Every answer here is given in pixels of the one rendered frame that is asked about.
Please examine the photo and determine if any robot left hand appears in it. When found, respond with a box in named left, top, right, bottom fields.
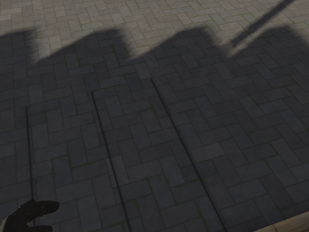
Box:
left=0, top=199, right=60, bottom=232

